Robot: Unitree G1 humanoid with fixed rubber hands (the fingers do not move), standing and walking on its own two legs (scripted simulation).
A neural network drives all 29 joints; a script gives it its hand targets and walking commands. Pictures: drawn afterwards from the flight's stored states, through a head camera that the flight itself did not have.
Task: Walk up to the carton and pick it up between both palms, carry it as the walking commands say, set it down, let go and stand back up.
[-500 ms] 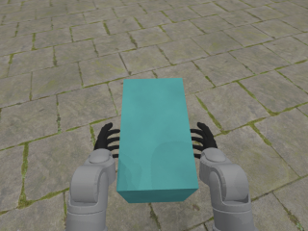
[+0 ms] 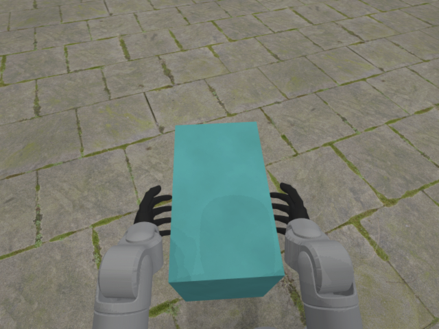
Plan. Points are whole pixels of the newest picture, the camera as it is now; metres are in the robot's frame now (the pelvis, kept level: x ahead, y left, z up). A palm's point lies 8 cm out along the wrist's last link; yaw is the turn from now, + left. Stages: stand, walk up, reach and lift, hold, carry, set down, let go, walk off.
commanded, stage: carry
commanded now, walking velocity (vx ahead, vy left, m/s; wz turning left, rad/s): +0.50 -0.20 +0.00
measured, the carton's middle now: (220, 213) +0.34 -0.01 -0.01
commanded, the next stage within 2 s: none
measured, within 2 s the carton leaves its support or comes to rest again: neither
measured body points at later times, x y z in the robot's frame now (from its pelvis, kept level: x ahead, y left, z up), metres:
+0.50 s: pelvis +0.34 -0.13 -0.01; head +0.39 -0.13 +0.44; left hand +0.62 +0.02 +0.05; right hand +0.64 -0.23 +0.04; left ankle +0.21 +0.01 -0.63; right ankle +0.43 -0.20 -0.74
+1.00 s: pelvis +0.64 -0.12 +0.02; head +0.64 -0.09 +0.46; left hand +0.93 +0.01 +0.08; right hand +0.93 -0.25 +0.10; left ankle +0.61 -0.06 -0.74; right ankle +0.60 -0.28 -0.64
